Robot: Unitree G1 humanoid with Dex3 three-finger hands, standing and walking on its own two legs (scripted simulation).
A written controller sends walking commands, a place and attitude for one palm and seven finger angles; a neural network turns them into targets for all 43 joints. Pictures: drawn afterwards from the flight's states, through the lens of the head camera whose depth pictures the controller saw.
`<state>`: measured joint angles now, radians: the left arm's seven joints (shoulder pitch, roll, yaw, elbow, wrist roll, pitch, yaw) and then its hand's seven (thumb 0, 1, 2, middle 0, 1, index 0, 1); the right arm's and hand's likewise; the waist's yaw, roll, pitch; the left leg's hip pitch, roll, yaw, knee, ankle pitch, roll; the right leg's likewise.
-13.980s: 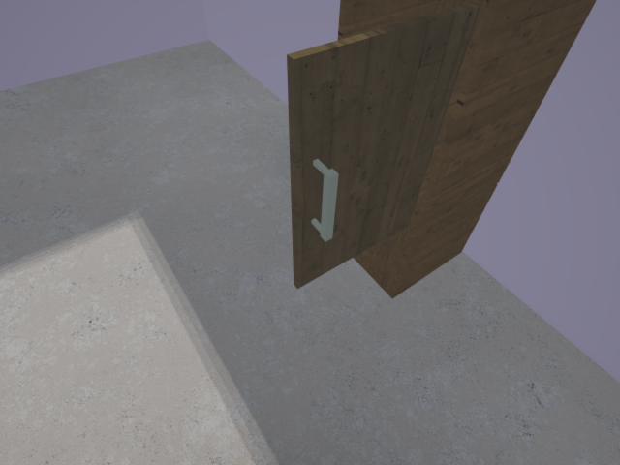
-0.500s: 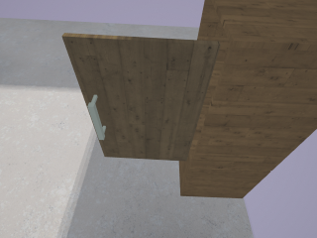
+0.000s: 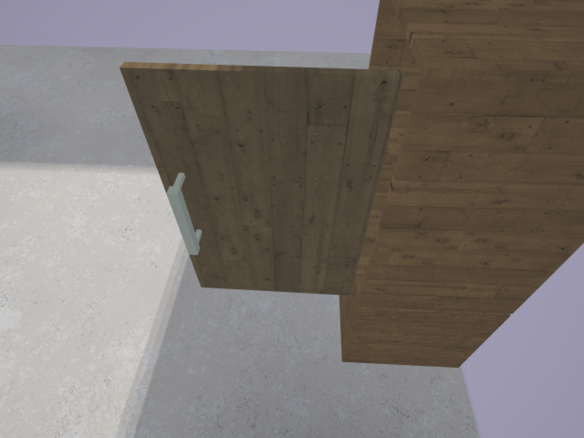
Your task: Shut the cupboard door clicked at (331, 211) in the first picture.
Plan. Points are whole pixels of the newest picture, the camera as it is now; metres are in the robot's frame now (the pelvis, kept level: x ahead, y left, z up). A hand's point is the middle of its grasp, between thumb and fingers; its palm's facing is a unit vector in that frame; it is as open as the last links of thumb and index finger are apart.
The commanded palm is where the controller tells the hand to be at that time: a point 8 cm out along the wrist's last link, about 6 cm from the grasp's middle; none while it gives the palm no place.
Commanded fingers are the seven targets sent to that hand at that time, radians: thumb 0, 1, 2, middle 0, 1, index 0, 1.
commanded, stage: look again from close up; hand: left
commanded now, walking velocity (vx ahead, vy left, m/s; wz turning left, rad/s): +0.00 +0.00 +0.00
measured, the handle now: (187, 216) +0.50 +0.23 -0.03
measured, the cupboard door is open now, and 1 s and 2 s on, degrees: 89 89 89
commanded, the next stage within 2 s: raise the hand and make a fist in 0.46 s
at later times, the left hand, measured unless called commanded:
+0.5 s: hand out of the picture +0.03 +0.16 -0.17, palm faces -0.02 -0.98 -0.20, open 7.4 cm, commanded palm none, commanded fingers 0.00 0.90 0.90 -0.20 -0.30 -0.20 -0.30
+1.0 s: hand (195, 435) +0.15 +0.15 -0.08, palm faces +0.02 -1.00 +0.00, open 6.1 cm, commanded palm +0.14 +0.21 -0.06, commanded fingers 0.00 0.90 0.90 -0.60 -0.74 -0.60 -0.74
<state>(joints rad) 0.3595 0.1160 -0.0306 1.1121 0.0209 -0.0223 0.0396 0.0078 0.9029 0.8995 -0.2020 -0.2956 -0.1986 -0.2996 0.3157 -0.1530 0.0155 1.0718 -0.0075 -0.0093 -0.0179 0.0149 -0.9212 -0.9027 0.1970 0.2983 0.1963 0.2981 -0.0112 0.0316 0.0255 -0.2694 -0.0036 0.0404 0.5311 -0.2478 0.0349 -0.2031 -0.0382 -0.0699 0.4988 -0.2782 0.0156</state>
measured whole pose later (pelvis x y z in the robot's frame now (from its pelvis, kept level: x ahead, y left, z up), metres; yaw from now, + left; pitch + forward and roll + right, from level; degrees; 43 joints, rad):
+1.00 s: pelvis -0.03 -0.04 -0.11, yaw +0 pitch +14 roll +0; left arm 0.49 0.19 0.13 0.09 -0.27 -0.52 -0.33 0.01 0.90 0.90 -0.43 -0.55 -0.43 -0.55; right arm 0.12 -0.26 -0.07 0.48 0.03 -0.25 -0.02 0.02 -0.91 -0.90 0.20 0.30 0.20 0.30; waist 0.04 -0.03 -0.16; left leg -0.98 0.04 0.00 1.25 -0.52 -0.02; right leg -0.92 -0.03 -0.09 1.26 -0.60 -0.05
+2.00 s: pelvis -0.02 +0.00 -0.09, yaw +0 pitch +15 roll -3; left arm 0.41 0.25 0.14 -0.07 -0.26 -0.37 -0.24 0.02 0.90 0.90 -1.28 -1.47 -1.27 -1.47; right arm 0.24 -0.21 0.04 0.47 0.02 -0.16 -0.05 0.02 -0.90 -0.90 0.20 0.30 0.20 0.30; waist 0.00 0.04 -0.15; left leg -0.94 0.03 -0.02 1.18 -0.50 0.02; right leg -0.84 -0.02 -0.10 1.13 -0.54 0.00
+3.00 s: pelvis -0.01 -0.02 -0.08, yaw +0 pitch +15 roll -2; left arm 0.02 0.28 0.22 0.26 -0.29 -0.34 -0.29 0.02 0.90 0.90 -1.30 -1.50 -1.30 -1.50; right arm 0.26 -0.25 0.03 0.55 0.04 -0.14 -0.07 0.02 -0.91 -0.90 0.20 0.30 0.20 0.30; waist -0.02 0.03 -0.15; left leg -0.93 0.04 0.00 1.14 -0.48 0.00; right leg -0.85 -0.01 -0.09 1.12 -0.53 -0.02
